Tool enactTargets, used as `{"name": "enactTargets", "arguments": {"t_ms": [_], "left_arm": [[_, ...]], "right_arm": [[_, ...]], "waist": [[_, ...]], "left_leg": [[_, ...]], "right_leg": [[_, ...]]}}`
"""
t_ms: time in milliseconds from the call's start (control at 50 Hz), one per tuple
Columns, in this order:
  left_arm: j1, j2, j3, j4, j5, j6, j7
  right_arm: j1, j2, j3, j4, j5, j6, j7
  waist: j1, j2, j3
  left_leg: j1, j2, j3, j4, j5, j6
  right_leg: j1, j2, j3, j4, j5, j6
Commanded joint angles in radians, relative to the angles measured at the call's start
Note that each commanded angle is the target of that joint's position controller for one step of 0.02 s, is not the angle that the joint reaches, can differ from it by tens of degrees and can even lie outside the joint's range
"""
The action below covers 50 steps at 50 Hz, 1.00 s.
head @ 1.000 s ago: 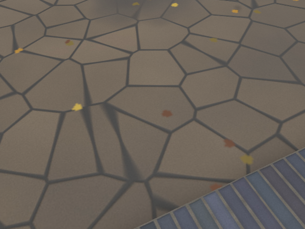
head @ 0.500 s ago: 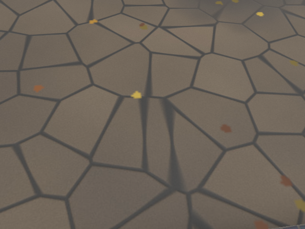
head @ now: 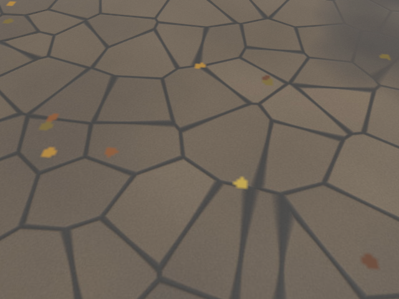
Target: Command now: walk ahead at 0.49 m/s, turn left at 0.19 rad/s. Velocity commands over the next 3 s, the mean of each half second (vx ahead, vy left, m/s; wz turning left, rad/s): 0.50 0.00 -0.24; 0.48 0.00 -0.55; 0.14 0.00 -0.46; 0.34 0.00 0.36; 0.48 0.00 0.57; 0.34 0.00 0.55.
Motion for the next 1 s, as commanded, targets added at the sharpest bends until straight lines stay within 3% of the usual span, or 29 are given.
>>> {"name": "enactTargets", "arguments": {"t_ms": [20, 40, 80, 120, 140, 160, 200, 240, 300, 340, 380, 400, 420, 440, 460, 480, 500, 520, 560, 600, 640, 780, 840, 880, 900, 920, 940, 960, 1000], "left_arm": [[0.162, 0.099, 0.025, 0.001, -0.005, 0.007, 0.000], [0.136, 0.081, 0.015, -0.002, 0.001, 0.004, 0.002], [0.136, 0.084, 0.010, 0.020, -0.006, 0.013, 0.016], [0.154, 0.137, 0.023, 0.039, -0.003, 0.028, 0.035], [0.163, 0.163, 0.030, 0.040, 0.010, 0.025, 0.043], [0.236, 0.152, 0.028, 0.064, -0.004, 0.016, 0.061], [0.257, 0.127, 0.021, 0.073, -0.033, 0.026, 0.088], [0.297, 0.123, 0.019, 0.076, -0.021, 0.050, 0.095], [0.327, 0.094, 0.021, 0.078, -0.024, 0.078, 0.104], [0.339, 0.087, 0.023, 0.065, -0.021, 0.098, 0.116], [0.377, 0.077, 0.024, 0.081, -0.013, 0.115, 0.115], [0.382, 0.041, 0.013, 0.087, -0.008, 0.114, 0.106], [0.447, -0.035, -0.008, 0.102, -0.006, 0.105, 0.087], [0.580, -0.042, -0.016, 0.095, -0.018, 0.080, 0.075], [0.596, -0.008, -0.024, 0.051, -0.044, 0.054, 0.075], [0.450, 0.055, -0.004, 0.028, -0.070, 0.050, 0.090], [0.289, 0.108, 0.013, 0.023, -0.055, 0.057, 0.111], [0.278, 0.096, 0.013, 0.020, -0.037, 0.073, 0.117], [0.280, 0.042, 0.012, 0.032, -0.008, 0.094, 0.106], [0.210, 0.019, 0.012, -0.001, 0.006, 0.092, 0.096], [0.156, -0.010, 0.004, -0.033, -0.001, 0.092, 0.081], [-0.116, -0.039, -0.017, -0.157, -0.002, 0.099, 0.015], [-0.113, -0.001, -0.002, -0.185, 0.001, 0.101, 0.000], [0.086, 0.081, 0.037, -0.148, -0.001, 0.106, 0.005], [0.270, 0.152, 0.070, -0.103, 0.000, 0.115, 0.025], [0.256, 0.265, 0.078, -0.103, -0.006, 0.110, 0.041], [0.306, 0.217, 0.063, -0.129, 0.010, 0.103, 0.046], [0.234, 0.178, 0.050, -0.132, 0.023, 0.095, 0.046], [0.075, 0.125, 0.033, -0.155, 0.002, 0.091, 0.044]], "right_arm": [[-0.120, -0.139, -0.027, -0.136, -0.007, -0.019, -0.008], [-0.127, -0.133, -0.028, -0.141, -0.030, -0.015, -0.004], [-0.149, -0.074, -0.010, -0.161, -0.037, -0.029, 0.014], [-0.221, -0.021, 0.017, -0.185, -0.057, -0.056, 0.029], [-0.193, -0.034, 0.012, -0.160, -0.064, -0.070, 0.036], [-0.265, -0.072, -0.003, -0.168, -0.058, -0.084, 0.041], [-0.348, -0.064, 0.008, -0.195, -0.060, -0.100, 0.053], [-0.408, -0.023, 0.019, -0.190, -0.052, -0.109, 0.079], [-0.421, -0.039, 0.012, -0.192, -0.025, -0.095, 0.089], [-0.399, -0.040, 0.010, -0.167, -0.026, -0.091, 0.087], [-0.262, -0.047, -0.010, -0.105, -0.032, -0.092, 0.070], [-0.096, -0.059, -0.024, -0.058, -0.038, -0.092, 0.063], [0.092, -0.093, -0.031, -0.012, -0.058, -0.089, 0.062], [0.130, -0.158, -0.048, 0.007, -0.050, -0.079, 0.059], [0.151, -0.266, -0.090, 0.053, -0.020, -0.060, 0.069], [0.035, -0.220, -0.081, 0.034, -0.038, -0.056, 0.064], [-0.084, -0.097, -0.041, -0.003, -0.065, -0.074, 0.056], [-0.154, -0.068, -0.028, 0.012, -0.067, -0.093, 0.055], [-0.189, -0.029, -0.021, 0.050, -0.048, -0.111, 0.051], [-0.161, -0.053, -0.028, 0.081, -0.060, -0.115, 0.032], [-0.120, -0.056, -0.029, 0.105, -0.060, -0.107, 0.017], [-0.011, -0.109, -0.039, 0.149, -0.032, -0.064, -0.012], [-0.021, -0.164, -0.052, 0.133, -0.027, -0.044, -0.021], [-0.050, -0.194, -0.058, 0.118, -0.025, -0.037, -0.024], [-0.077, -0.188, -0.053, 0.098, -0.030, -0.045, -0.023], [0.037, -0.032, -0.001, 0.053, -0.086, -0.071, 0.005], [-0.019, -0.109, -0.008, 0.034, -0.052, -0.109, 0.026], [-0.137, -0.158, -0.026, -0.004, -0.013, -0.118, 0.029], [-0.158, -0.142, -0.027, -0.011, -0.041, -0.101, 0.012]], "waist": [[0.073, -0.073, 0.041], [0.042, -0.061, 0.052], [0.005, -0.074, 0.056], [0.024, -0.074, 0.045], [0.023, -0.054, -0.014], [0.056, -0.049, 0.005], [0.074, -0.062, 0.034], [0.115, -0.066, 0.020], [0.103, -0.115, 0.047], [0.105, -0.090, 0.064], [0.053, -0.020, 0.019], [-0.026, 0.010, -0.042], [-0.087, 0.137, -0.193], [-0.021, 0.323, -0.250], [0.007, 0.397, -0.311], [0.010, 0.220, -0.201], [-0.005, 0.038, -0.056], [0.041, 0.061, 0.011], [0.082, 0.069, 0.088], [0.059, 0.100, 0.080], [0.040, 0.075, 0.064], [-0.041, 0.012, 0.096], [0.003, 0.060, 0.037], [0.124, 0.071, -0.076], [0.219, 0.008, -0.159], [0.085, -0.272, -0.250], [0.154, -0.184, -0.414], [0.153, -0.097, -0.259], [0.045, 0.038, -0.072]], "left_leg": [[-0.524, 0.090, 0.019, 0.245, 0.093, 0.005], [-0.465, 0.138, 0.026, 0.169, 0.121, 0.002], [-0.395, 0.177, 0.060, -0.055, 0.135, 0.002], [-0.331, 0.164, 0.132, -0.242, 0.180, -0.024], [-0.267, 0.161, 0.139, -0.223, 0.354, -0.036], [-0.390, 0.176, 0.087, -0.283, 0.517, -0.042], [-0.353, 0.159, 0.085, -0.541, 0.691, -0.043], [-0.113, 0.085, 0.134, -0.639, 0.879, -0.052], [-0.096, 0.130, 0.059, -0.681, 0.818, -0.040], [-0.113, 0.171, 0.033, -0.798, 0.805, -0.034], [0.090, 0.178, 0.087, -0.864, 0.825, -0.035], [0.321, 0.215, 0.078, -0.779, 0.774, -0.036], [0.667, 0.303, 0.036, -0.497, 0.982, -0.043], [0.740, 0.421, -0.130, -0.447, 1.221, -0.032], [0.722, 0.542, -0.382, -0.587, 0.816, 0.098], [0.533, 0.550, -0.438, -0.784, 0.291, 0.182], [0.323, 0.514, -0.383, -0.872, 0.295, 0.168], [0.201, 0.502, -0.353, -0.856, 0.446, 0.161], [0.038, 0.366, -0.065, -0.865, 0.601, 0.088], [0.051, 0.337, 0.030, -0.911, 0.718, 0.090], [0.112, 0.341, 0.090, -0.923, 0.822, 0.088], [0.293, 0.342, 0.273, -0.911, 0.874, 0.034], [0.339, 0.345, 0.333, -0.767, 1.279, 0.021], [0.267, 0.337, 0.355, -0.480, 1.403, 0.010], [0.053, 0.288, 0.365, -0.195, 1.153, -0.024], [-0.404, 0.086, 0.309, 0.201, -0.032, -0.081], [-0.520, 0.047, 0.084, 0.338, -0.132, -0.076], [-0.563, 0.097, 0.071, 0.290, -0.019, -0.067], [-0.457, 0.160, 0.105, 0.126, 0.082, -0.090]], "right_leg": [[0.347, -0.382, 0.590, -0.338, 0.020, -0.294], [0.255, -0.347, 0.526, -0.351, 0.088, -0.285], [0.193, -0.271, 0.413, -0.394, 0.098, -0.241], [0.155, -0.246, 0.324, -0.401, 0.282, -0.236], [0.153, -0.242, 0.289, -0.352, 0.346, -0.237], [0.241, -0.240, 0.302, -0.325, 0.299, -0.233], [0.195, -0.182, 0.264, -0.304, 0.102, -0.193], [0.050, -0.145, 0.243, -0.254, -0.017, -0.155], [0.083, -0.170, 0.320, -0.114, -0.158, -0.135], [0.172, -0.167, 0.359, 0.002, -0.201, -0.107], [0.134, -0.107, 0.316, 0.226, -0.218, -0.075], [-0.018, -0.055, 0.268, 0.437, -0.301, -0.046], [-0.306, -0.009, 0.237, 0.808, -0.560, -0.011], [-0.480, -0.034, 0.247, 1.041, -0.506, 0.009], [-0.586, -0.063, 0.208, 1.131, -0.387, 0.027], [-0.617, -0.101, 0.163, 1.044, -0.174, 0.034], [-0.553, -0.130, 0.184, 0.960, -0.026, 0.024], [-0.504, -0.156, 0.199, 0.929, 0.017, 0.033], [-0.383, -0.183, 0.234, 0.677, 0.068, 0.044], [-0.343, -0.161, 0.185, 0.536, 0.145, 0.057], [-0.339, -0.146, 0.173, 0.383, 0.199, 0.043], [-0.316, -0.094, 0.001, 0.053, 0.290, -0.021], [-0.161, -0.019, -0.090, 0.020, 0.141, -0.069], [0.145, 0.030, -0.094, -0.036, 0.125, -0.126], [0.458, -0.018, 0.027, -0.099, 0.186, -0.179], [0.842, -0.313, 0.529, -0.083, 0.344, -0.355], [0.901, -0.414, 0.814, -0.228, 0.256, -0.449], [0.767, -0.369, 0.654, -0.262, 0.373, -0.386], [0.425, -0.278, 0.430, -0.282, 0.606, -0.303]]}}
